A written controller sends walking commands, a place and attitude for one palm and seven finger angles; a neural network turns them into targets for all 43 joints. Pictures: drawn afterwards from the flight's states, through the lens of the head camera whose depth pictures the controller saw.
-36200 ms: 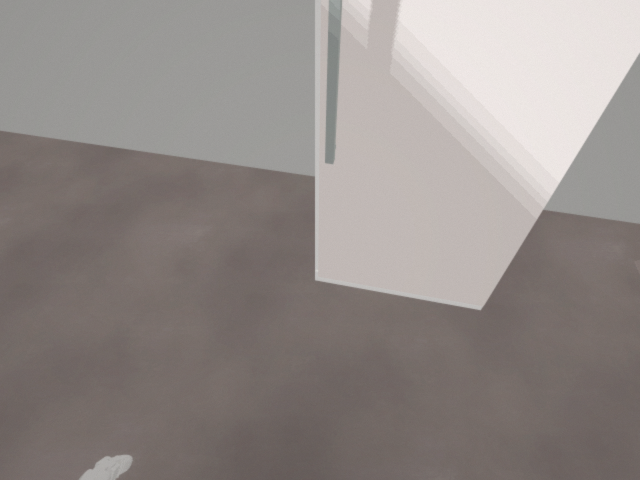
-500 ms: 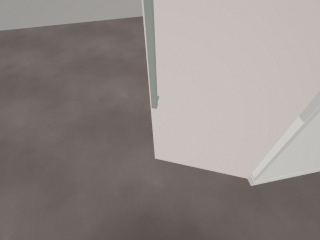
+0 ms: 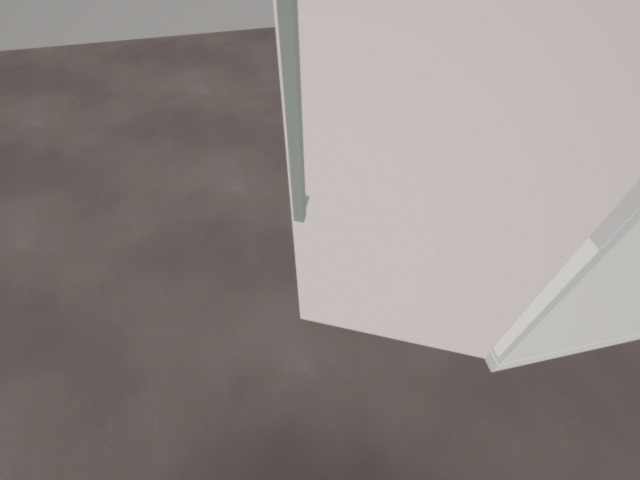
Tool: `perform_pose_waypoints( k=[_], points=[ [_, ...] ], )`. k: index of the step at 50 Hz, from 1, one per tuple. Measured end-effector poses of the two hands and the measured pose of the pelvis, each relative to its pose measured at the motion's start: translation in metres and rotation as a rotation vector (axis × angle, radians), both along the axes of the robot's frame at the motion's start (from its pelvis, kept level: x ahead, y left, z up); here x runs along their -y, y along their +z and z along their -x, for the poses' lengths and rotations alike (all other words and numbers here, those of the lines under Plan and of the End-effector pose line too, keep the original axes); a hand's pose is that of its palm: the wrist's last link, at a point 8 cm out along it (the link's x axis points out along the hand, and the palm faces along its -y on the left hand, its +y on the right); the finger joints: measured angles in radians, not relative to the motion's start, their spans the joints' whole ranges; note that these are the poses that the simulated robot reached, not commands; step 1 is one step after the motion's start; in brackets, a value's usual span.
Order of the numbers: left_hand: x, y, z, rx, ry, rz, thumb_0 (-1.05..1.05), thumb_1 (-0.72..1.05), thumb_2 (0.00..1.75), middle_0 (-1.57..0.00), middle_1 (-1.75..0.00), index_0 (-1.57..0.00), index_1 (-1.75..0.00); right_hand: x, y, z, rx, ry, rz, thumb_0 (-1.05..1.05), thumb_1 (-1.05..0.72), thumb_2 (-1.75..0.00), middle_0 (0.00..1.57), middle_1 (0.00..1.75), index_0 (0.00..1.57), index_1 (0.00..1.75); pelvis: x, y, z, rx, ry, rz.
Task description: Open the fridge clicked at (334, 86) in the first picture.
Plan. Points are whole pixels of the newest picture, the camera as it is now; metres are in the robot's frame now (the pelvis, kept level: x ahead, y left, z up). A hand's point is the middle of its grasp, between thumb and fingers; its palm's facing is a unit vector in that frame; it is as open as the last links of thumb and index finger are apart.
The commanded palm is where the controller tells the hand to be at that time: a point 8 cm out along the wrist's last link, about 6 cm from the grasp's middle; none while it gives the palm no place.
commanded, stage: look to check the result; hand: left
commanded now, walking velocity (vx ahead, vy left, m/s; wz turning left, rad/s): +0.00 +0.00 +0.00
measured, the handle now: (297, 112) +0.63 +0.07 +0.11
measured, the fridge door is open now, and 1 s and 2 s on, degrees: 65 65 65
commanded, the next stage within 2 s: stand and wait in 0.42 s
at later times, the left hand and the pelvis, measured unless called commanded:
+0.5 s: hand out of the picture +0.10 +0.23 -0.15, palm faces -0.03 -0.94 -0.33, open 7.4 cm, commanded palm none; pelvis +0.01 -0.01 +0.00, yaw +0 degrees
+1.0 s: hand out of the picture +0.10 +0.23 -0.15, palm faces -0.04 -0.94 -0.33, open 7.4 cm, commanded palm none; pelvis +0.02 -0.01 +0.00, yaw -1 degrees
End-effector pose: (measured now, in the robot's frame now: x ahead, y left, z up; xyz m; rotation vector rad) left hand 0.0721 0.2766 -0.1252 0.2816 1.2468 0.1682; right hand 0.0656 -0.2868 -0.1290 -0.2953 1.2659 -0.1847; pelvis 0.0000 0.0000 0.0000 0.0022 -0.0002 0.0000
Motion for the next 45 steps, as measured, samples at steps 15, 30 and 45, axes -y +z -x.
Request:
perform_pose_waypoints(
  k=[15,30,45],
  points=[
    [-0.006,0.009,-0.009,0.003,0.001,-0.040,0.01,0.90,0.90,-0.20,-0.30,-0.20,-0.30,0.005,-0.001,-0.013,0.011,0.004,-0.010,0.00,-0.91,-0.90,0.20,0.30,0.20,0.30,0.006,0.001,-0.008,0.005,-0.004,-0.001],
    [0.004,0.009,-0.025,0.027,-0.018,-0.027,0.00,0.90,0.90,-0.20,-0.30,-0.20,-0.30,0.012,0.000,-0.016,0.013,-0.001,-0.006,0.00,-0.91,-0.90,0.20,0.30,0.20,0.30,0.011,0.002,-0.013,0.004,-0.008,-0.003],
    [0.006,0.007,-0.026,0.020,-0.017,-0.027,0.00,0.90,0.90,-0.20,-0.30,-0.20,-0.30,0.016,0.001,-0.011,-0.001,-0.015,0.004,0.00,-0.91,-0.90,0.20,0.30,0.20,0.30,0.013,0.002,-0.016,0.009,-0.011,-0.002]
  ],
)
